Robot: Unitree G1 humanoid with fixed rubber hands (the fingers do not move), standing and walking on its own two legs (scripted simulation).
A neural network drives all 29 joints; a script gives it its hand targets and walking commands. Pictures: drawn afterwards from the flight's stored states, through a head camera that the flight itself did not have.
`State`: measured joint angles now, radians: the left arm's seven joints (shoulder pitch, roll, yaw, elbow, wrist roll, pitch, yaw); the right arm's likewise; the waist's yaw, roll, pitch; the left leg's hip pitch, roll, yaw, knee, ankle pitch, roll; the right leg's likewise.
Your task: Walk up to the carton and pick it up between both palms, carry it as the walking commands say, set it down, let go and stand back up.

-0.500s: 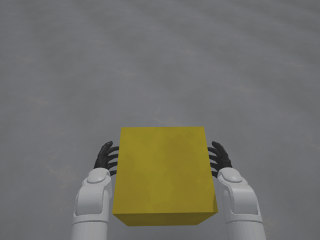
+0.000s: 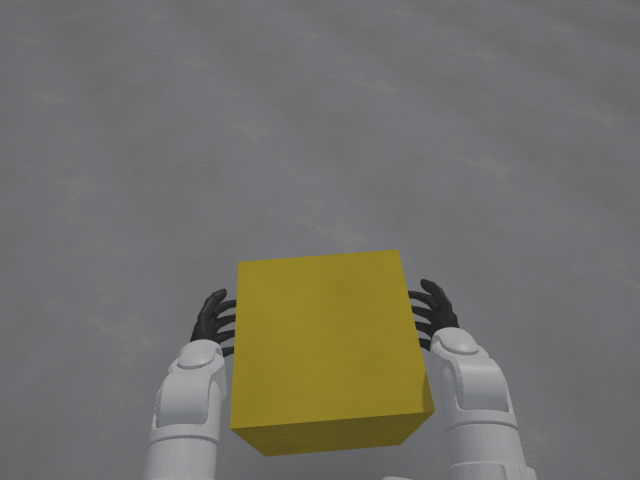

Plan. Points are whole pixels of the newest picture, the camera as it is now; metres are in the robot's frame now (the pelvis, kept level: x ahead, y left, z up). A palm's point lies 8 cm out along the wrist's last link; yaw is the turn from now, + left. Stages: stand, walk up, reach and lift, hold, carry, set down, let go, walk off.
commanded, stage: set down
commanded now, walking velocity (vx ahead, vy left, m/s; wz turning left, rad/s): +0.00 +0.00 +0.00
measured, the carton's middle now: (326, 361) +0.28 -0.01 -0.06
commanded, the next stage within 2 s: none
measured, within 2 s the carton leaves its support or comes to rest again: neither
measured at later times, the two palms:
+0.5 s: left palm (228, 366) +0.28 +0.14 -0.09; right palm (431, 366) +0.27 -0.16 -0.08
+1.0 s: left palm (241, 384) +0.29 +0.13 -0.18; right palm (417, 384) +0.28 -0.17 -0.18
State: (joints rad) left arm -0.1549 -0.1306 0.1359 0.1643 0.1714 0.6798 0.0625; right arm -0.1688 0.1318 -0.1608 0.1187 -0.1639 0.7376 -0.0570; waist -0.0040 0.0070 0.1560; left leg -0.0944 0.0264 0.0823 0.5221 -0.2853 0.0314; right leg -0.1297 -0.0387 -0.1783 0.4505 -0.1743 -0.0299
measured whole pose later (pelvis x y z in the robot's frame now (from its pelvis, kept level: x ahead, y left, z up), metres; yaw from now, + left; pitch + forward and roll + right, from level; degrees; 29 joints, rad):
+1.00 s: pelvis -0.03 -0.01 -0.05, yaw -1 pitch +23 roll +0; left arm -0.42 -0.01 0.10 0.63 0.15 -0.11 0.17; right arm -0.41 0.03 -0.12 0.61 -0.08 -0.10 -0.22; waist 0.00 0.01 0.20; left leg -0.95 0.04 0.08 0.86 -0.31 0.03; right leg -0.99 -0.05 -0.14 0.78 -0.19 -0.05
